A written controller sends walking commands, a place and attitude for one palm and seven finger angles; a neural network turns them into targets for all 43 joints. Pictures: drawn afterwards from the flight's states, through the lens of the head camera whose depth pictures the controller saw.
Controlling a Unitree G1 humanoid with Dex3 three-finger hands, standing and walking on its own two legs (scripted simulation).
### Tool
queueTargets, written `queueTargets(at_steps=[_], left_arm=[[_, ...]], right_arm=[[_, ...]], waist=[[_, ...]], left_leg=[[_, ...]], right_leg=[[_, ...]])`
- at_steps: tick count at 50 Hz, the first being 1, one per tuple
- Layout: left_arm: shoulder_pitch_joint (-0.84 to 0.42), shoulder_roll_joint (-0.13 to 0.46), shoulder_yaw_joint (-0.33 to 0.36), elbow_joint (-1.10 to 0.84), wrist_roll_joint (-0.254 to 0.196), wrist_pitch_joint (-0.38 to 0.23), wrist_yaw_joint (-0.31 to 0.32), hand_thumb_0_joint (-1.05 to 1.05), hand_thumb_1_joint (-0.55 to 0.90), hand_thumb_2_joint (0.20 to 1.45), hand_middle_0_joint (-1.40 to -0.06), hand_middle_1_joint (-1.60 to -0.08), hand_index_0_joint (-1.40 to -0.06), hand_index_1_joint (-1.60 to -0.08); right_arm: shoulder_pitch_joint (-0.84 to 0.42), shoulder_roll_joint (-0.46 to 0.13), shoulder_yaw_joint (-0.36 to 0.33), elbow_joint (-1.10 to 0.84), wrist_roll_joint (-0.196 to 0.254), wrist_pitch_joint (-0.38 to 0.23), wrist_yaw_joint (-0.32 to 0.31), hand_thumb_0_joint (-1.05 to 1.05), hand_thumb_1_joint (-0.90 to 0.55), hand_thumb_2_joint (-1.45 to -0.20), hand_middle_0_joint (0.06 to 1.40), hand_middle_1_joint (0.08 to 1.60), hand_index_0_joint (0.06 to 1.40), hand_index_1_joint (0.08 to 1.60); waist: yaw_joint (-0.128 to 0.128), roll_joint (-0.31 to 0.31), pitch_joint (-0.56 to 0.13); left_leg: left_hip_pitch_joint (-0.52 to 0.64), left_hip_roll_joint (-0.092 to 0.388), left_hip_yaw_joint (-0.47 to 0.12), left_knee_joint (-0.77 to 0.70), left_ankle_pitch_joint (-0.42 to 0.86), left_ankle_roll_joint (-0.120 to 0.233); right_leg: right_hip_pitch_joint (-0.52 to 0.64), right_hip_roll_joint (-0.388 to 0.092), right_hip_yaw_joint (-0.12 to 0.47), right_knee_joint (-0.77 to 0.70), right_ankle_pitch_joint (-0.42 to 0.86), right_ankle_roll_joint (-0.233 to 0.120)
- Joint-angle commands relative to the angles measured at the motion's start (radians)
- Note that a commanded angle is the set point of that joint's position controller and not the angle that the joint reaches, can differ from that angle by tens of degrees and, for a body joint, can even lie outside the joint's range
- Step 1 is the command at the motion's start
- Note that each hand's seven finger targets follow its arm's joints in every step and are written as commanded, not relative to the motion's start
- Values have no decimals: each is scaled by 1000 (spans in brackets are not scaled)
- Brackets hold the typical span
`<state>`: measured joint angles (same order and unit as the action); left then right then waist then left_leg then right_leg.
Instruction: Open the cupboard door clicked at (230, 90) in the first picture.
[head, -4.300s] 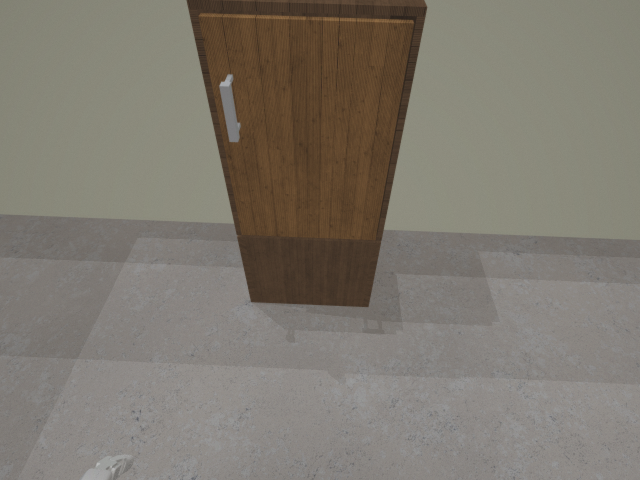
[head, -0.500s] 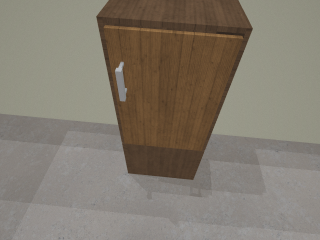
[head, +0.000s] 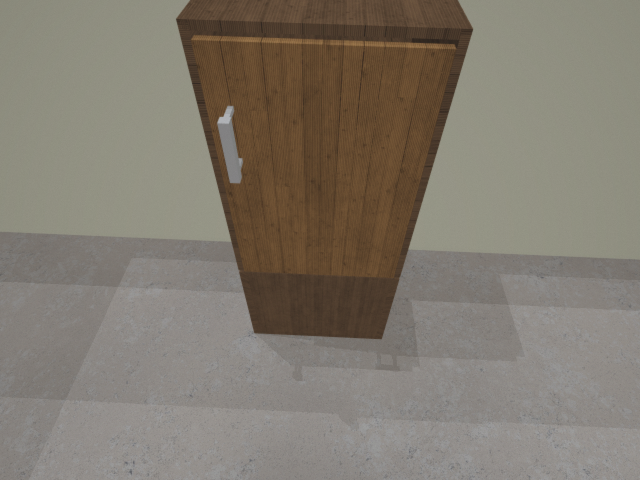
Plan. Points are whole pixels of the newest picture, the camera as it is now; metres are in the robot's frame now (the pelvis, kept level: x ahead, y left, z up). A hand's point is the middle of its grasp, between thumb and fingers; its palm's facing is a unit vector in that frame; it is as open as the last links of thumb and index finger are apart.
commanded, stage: look again from close up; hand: left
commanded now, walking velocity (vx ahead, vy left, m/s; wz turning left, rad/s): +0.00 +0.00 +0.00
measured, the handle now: (232, 145) +0.64 +0.18 +0.06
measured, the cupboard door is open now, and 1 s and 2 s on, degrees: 0 0 0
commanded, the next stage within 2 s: shuffle to correct the standing spot in 0.24 s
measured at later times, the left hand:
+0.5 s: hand out of the picture -0.03 +0.16 -0.18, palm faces +0.03 -0.99 -0.15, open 7.4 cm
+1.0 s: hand out of the picture +0.11 +0.16 -0.17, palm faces +0.06 -0.97 -0.22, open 7.3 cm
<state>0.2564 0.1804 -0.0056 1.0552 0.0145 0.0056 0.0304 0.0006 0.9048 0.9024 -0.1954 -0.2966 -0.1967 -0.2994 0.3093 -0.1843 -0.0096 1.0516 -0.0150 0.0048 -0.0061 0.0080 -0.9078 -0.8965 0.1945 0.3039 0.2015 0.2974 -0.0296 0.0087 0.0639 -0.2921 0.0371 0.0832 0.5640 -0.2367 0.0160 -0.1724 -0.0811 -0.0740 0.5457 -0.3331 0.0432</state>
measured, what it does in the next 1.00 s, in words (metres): steps on the spot: right foot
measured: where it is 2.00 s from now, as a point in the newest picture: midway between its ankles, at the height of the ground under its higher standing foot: outside the picture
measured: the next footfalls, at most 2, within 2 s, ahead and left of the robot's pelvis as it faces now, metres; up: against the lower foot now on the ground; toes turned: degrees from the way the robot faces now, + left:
right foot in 0.92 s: +0.11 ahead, -0.11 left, +0.00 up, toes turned -8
left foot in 1.26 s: +0.25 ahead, +0.09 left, +0.00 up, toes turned +5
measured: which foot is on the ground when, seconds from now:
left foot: down 0.00-0.92, up 0.94-1.00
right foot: down 0.00-0.72, up 0.74-0.90, down 0.92-1.00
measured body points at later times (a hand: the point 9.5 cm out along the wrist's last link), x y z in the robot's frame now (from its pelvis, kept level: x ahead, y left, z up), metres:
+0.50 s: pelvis -0.01 -0.01 +0.00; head -0.02 +0.01 +0.45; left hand -0.03 +0.21 -0.16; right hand +0.00 -0.24 -0.15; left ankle +0.04 +0.11 -0.73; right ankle -0.03 -0.15 -0.73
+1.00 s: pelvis +0.09 -0.03 -0.01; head +0.10 -0.04 +0.44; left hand +0.11 +0.21 -0.15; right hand +0.05 -0.23 -0.17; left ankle +0.04 +0.10 -0.69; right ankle +0.07 -0.10 -0.73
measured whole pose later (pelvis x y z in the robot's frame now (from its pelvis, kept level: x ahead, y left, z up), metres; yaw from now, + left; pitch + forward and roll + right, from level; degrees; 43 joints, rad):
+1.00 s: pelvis +0.09 -0.03 -0.01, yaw +1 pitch +0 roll +1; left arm 0.29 0.16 0.04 1.02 0.02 -0.07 0.01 0.01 0.92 0.90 -0.19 -0.30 -0.20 -0.30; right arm 0.37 -0.13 -0.02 1.11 -0.02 -0.02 0.00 0.01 -0.90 -0.90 0.20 0.30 0.20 0.30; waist 0.00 0.02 0.02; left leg -0.37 0.04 0.06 0.94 -0.47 0.03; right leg -0.28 -0.03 -0.15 0.64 -0.36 -0.06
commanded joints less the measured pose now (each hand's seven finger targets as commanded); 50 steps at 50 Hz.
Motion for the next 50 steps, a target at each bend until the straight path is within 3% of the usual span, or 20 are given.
queueTargets(at_steps=[1,17,20,23,30,32,34,35,36,37,38,39,41,42,44,45,46,47,48,50], left_arm=[[43,114,25,-55,4,-12,5,0,900,900,-200,-300,-200,-300],[120,90,22,-37,6,-20,2,0,900,900,-200,-300,-200,-300],[144,89,26,-30,12,-15,-2,0,900,900,-200,-300,-200,-300],[167,84,36,-28,15,-13,-9,0,900,900,-200,-300,-200,-300],[206,92,51,-12,11,-35,-17,0,900,900,-200,-300,-200,-300],[197,99,55,-13,10,-34,-16,0,900,900,-200,-300,-200,-300],[172,84,54,-20,11,-32,-18,0,900,900,-200,-300,-200,-300],[158,65,51,-28,13,-32,-21,0,900,900,-200,-300,-200,-300],[144,32,45,-40,15,-36,-24,0,900,900,-200,-300,-200,-300],[101,11,38,-61,19,-43,-24,0,900,900,-200,-300,-200,-300],[63,13,37,-75,18,-49,-25,0,900,900,-200,-300,-200,-300],[37,10,40,-84,15,-55,-26,0,900,900,-200,-300,-200,-300],[37,-6,42,-82,8,-61,-32,0,900,900,-200,-300,-200,-300],[74,-20,41,-70,7,-60,-36,0,900,900,-200,-300,-200,-300],[212,-28,45,-16,9,-60,-41,0,900,900,-200,-300,-200,-300],[284,35,59,7,13,-67,-31,0,900,900,-200,-300,-200,-300],[365,143,83,26,16,-74,-19,0,900,900,-200,-300,-200,-300],[374,165,83,19,6,-73,-12,0,900,900,-200,-300,-200,-300],[322,151,81,7,4,-69,-14,0,900,900,-200,-300,-200,-300],[222,73,59,-6,9,-79,-3,0,900,900,-200,-300,-200,-300]], right_arm=[[-4,-101,-20,-77,-6,-14,-7,0,-900,-900,200,300,200,300],[25,-71,-22,-43,1,-21,-8,0,-900,-900,200,300,200,300],[36,-76,-25,-34,-6,-13,-6,0,-900,-900,200,300,200,300],[31,-81,-30,-40,-10,-12,-3,0,-900,-900,200,300,200,300],[31,-45,-24,-52,-6,-37,0,0,-900,-900,200,300,200,300],[42,-48,-25,-50,-5,-41,2,0,-900,-900,200,300,200,300],[81,-64,-29,-35,-6,-44,1,0,-900,-900,200,300,200,300],[118,-82,-34,-21,-6,-47,-2,0,-900,-900,200,300,200,300],[173,-116,-42,-3,-8,-51,-7,0,-900,-900,200,300,200,300],[224,-130,-46,11,-11,-57,-14,0,-900,-900,200,300,200,300],[245,-127,-46,16,-12,-62,-17,0,-900,-900,200,300,200,300],[236,-115,-42,17,-12,-68,-18,0,-900,-900,200,300,200,300],[167,-106,-38,4,-15,-72,-18,0,-900,-900,200,300,200,300],[118,-104,-36,-9,-15,-71,-18,0,-900,-900,200,300,200,300],[43,-98,-35,-17,-6,-66,-17,0,-900,-900,200,300,200,300],[28,-53,-27,-26,2,-70,-12,0,-900,-900,200,300,200,300],[3,0,-17,-60,7,-73,-6,0,-900,-900,200,300,200,300],[-32,-34,-25,-82,-3,-67,-4,0,-900,-900,200,300,200,300],[-33,-29,-33,-81,-8,-63,1,0,-900,-900,200,300,200,300],[-43,0,-29,-51,-11,-50,3,0,-900,-900,200,300,200,300]], waist=[[20,3,28],[25,-25,19],[30,-2,28],[36,24,61],[43,-77,52],[34,-72,69],[11,3,94],[-1,92,99],[-18,198,80],[-36,253,76],[-47,235,62],[-43,191,43],[-7,132,2],[22,109,-27],[97,40,-90],[133,-94,-120],[163,-363,-120],[160,-282,-84],[130,-165,-22],[70,-140,80]], left_leg=[[-27,56,-103,-157,-115,13],[9,60,-84,-163,-76,4],[-18,57,-92,-176,-264,11],[-69,61,-111,-190,-356,23],[-96,14,-38,-37,-183,25],[-82,11,-35,-34,-209,23],[-27,42,-81,-95,-226,37],[21,93,-164,-161,-239,64],[88,180,-294,-251,-258,109],[178,249,-415,-307,-182,168],[229,289,-443,-308,-50,214],[230,303,-433,-290,75,238],[160,297,-330,-252,202,226],[93,258,-250,-233,190,194],[-49,155,-122,-100,38,114],[-194,77,-51,41,-67,70],[-388,-29,51,290,-292,25],[-438,-16,-23,482,-360,21],[-468,16,-49,564,-307,20],[-433,51,-55,589,-189,1]], right_leg=[[-113,-19,57,-126,-96,-74],[-158,-29,80,-172,-65,-64],[-165,-13,74,-169,-243,-71],[-178,-4,72,-149,-302,-82],[-107,-61,153,-176,-219,-128],[-146,-66,147,-165,-264,-130],[-209,-27,90,-93,-248,-116],[-258,18,27,1,-211,-99],[-323,68,-52,157,-162,-81],[-434,84,-59,283,-196,-78],[-493,56,-22,387,-240,-85],[-499,29,7,421,-240,-90],[-386,4,19,335,-213,-85],[-255,15,-6,226,-165,-80],[35,64,-58,-18,97,-63],[212,-15,54,-99,119,-78],[313,-267,394,-238,95,-158],[248,-369,549,-325,73,-244],[189,-360,501,-330,24,-286],[56,-300,362,-303,342,-241]])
